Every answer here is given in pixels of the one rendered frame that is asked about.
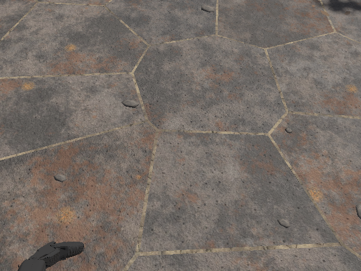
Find left robot hand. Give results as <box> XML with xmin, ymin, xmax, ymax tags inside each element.
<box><xmin>17</xmin><ymin>241</ymin><xmax>84</xmax><ymax>271</ymax></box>

